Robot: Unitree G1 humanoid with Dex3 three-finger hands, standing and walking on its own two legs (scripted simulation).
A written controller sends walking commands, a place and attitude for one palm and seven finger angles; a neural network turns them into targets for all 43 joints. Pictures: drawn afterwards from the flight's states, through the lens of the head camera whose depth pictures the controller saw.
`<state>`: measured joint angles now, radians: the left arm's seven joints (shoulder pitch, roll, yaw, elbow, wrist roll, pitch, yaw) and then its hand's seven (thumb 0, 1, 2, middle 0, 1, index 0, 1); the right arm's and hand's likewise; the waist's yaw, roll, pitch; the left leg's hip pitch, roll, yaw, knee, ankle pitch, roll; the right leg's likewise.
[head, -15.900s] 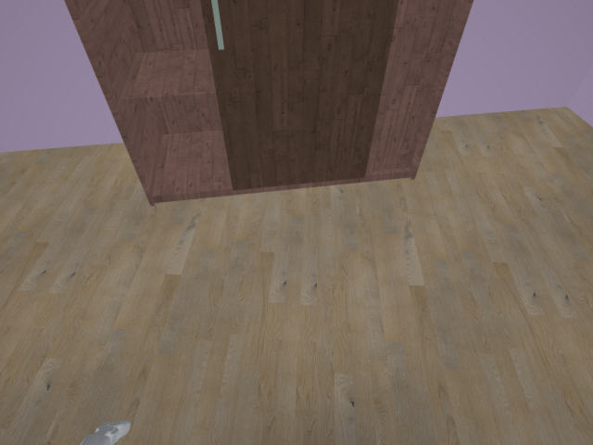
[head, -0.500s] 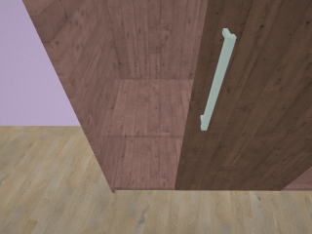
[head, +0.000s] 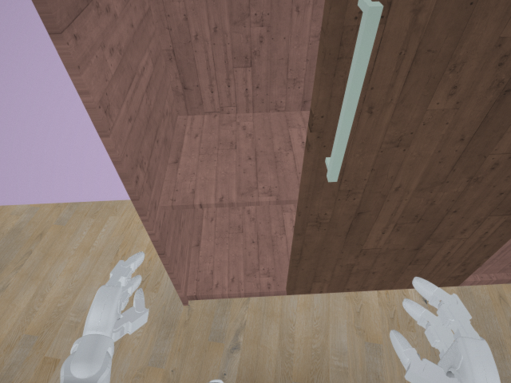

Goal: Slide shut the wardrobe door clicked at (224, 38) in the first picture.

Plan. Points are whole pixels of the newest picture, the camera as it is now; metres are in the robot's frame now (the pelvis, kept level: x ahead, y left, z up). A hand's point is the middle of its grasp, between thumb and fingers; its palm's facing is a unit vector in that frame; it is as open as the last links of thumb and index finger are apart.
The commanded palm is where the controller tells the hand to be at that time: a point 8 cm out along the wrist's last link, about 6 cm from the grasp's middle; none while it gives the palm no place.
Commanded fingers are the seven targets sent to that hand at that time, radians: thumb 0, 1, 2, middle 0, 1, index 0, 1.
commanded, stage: raise the hand with hooked fingers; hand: right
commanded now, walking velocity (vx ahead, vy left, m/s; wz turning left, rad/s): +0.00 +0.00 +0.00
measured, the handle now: (345, 105) +0.52 -0.15 +0.18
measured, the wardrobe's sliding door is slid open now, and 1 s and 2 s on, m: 0.38 0.38 0.38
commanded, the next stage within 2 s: move the hooked fingers beside the handle in 1.56 s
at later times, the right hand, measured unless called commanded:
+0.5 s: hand (463, 273) +0.23 -0.24 +0.13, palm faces +0.06 +0.99 -0.12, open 12.3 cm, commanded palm +0.20 -0.29 +0.13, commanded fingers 0.00 0.34 -0.37 0.29 1.10 0.29 1.10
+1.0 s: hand out of the picture +0.27 -0.29 +0.21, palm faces +0.05 +0.99 -0.13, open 14.0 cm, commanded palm +0.25 -0.34 +0.21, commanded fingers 0.00 0.50 -0.30 0.30 1.20 0.30 1.20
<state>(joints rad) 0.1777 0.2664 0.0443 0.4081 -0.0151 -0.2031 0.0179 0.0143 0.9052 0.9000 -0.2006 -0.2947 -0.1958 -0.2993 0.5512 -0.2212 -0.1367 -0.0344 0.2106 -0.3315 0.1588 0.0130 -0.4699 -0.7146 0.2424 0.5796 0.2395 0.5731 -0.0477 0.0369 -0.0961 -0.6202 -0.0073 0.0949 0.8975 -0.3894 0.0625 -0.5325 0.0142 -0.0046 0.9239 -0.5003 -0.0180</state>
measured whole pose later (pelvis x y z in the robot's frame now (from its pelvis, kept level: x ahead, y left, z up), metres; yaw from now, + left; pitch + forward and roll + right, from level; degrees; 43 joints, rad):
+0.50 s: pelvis +0.00 -0.01 +0.02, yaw -1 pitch +4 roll +1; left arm 0.32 0.30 -0.01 0.62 -0.05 -0.31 0.05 0.02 0.90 0.90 -0.21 -0.30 -0.20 -0.30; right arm 0.29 -0.32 -0.31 -0.07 0.32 -0.20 0.31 0.00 0.11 -0.47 0.28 0.95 0.27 0.95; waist -0.01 -0.04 -0.06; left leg -0.47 -0.01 0.10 0.71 -0.31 0.04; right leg -0.40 0.02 0.01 0.76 -0.43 -0.03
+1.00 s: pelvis +0.02 -0.02 +0.04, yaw -1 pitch -1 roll +1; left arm 0.24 0.26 -0.10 0.62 -0.05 -0.31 0.07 0.02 0.90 0.90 -0.21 -0.30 -0.20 -0.30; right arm -0.02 -0.45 -0.44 0.10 0.34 0.02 0.47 -0.01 0.49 -0.30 0.31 1.20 0.30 1.19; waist -0.06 -0.06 -0.04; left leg -0.26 0.00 0.10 0.52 -0.24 0.03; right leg -0.20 0.03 0.01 0.57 -0.35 -0.04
